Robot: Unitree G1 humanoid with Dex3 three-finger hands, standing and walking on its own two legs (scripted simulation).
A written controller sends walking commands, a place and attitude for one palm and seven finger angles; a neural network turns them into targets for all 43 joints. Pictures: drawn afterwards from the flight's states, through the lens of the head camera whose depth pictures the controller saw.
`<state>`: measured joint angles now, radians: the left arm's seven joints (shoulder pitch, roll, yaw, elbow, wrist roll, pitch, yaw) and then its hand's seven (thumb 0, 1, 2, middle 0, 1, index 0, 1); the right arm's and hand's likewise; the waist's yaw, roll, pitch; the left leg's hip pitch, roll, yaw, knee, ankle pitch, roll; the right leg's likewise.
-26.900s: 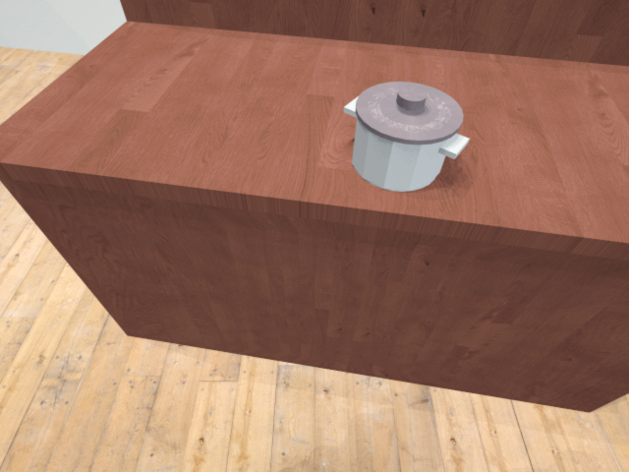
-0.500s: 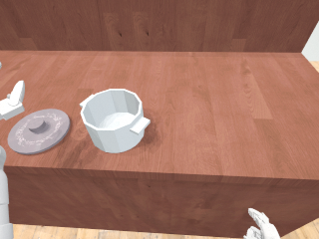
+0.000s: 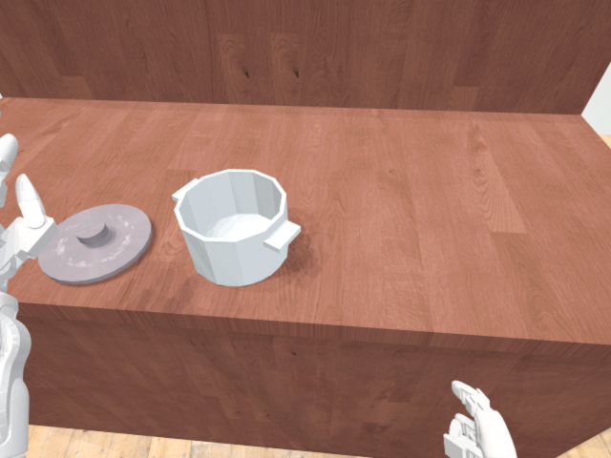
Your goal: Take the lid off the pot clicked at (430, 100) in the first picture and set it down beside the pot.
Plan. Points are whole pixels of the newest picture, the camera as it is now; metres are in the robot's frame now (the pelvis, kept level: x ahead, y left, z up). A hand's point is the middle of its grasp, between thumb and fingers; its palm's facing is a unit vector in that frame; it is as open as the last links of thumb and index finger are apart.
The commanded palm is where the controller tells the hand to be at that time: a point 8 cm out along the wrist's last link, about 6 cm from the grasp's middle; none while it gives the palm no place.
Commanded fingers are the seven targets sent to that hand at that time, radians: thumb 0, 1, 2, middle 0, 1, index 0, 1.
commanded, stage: draw the hand back to the body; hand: left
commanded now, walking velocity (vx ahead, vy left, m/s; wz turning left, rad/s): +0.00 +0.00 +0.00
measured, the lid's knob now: (91, 231) +0.40 +0.41 +0.05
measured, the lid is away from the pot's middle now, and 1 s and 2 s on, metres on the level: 0.24 0.24 0.24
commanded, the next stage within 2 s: step back with the hand held close in 0.60 s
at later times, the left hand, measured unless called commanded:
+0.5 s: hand (40, 288) +0.18 +0.25 +0.23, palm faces +0.45 -0.83 -0.33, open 7.5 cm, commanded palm +0.12 +0.29 +0.24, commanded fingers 0.00 0.90 0.90 -0.20 -0.30 -0.20 -0.30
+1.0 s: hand (52, 298) +0.19 +0.25 +0.20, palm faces +0.33 -0.83 -0.45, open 7.4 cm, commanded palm +0.11 +0.31 +0.24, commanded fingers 0.00 0.90 0.90 -0.20 -0.30 -0.20 -0.30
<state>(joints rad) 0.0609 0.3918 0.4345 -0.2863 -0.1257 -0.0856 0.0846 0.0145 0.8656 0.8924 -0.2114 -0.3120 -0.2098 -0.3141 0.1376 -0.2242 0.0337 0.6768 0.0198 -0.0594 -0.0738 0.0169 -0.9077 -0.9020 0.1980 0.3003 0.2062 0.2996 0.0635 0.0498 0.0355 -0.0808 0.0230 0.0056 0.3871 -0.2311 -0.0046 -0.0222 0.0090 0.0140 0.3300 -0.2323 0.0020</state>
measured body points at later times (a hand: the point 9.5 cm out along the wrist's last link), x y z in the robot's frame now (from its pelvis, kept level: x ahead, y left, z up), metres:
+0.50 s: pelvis -0.01 +0.01 +0.00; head -0.03 +0.00 +0.45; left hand +0.15 +0.29 +0.24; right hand +0.20 -0.20 -0.08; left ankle -0.01 +0.12 -0.75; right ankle -0.03 -0.12 -0.75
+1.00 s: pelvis -0.02 +0.03 -0.01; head +0.00 +0.05 +0.44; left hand +0.16 +0.30 +0.23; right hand +0.16 -0.22 -0.07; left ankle -0.01 +0.12 -0.75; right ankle -0.03 -0.12 -0.75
